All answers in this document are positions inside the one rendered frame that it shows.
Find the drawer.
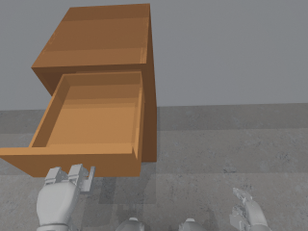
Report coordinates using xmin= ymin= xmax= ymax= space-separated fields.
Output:
xmin=0 ymin=71 xmax=144 ymax=178

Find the robot right hand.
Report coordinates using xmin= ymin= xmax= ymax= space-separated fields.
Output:
xmin=229 ymin=188 xmax=268 ymax=231

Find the handle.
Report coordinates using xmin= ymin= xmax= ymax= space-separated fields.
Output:
xmin=60 ymin=166 xmax=96 ymax=194

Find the robot thigh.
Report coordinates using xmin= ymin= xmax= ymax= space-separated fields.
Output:
xmin=116 ymin=219 xmax=144 ymax=231
xmin=178 ymin=221 xmax=206 ymax=231

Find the cabinet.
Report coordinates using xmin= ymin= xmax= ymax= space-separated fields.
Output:
xmin=31 ymin=3 xmax=157 ymax=163

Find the robot left thigh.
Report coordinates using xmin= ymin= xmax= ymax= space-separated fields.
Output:
xmin=116 ymin=219 xmax=144 ymax=231

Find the robot left hand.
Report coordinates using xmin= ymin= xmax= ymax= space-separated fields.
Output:
xmin=37 ymin=164 xmax=90 ymax=231

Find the robot right thigh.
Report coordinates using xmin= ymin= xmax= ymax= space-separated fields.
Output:
xmin=178 ymin=221 xmax=206 ymax=231

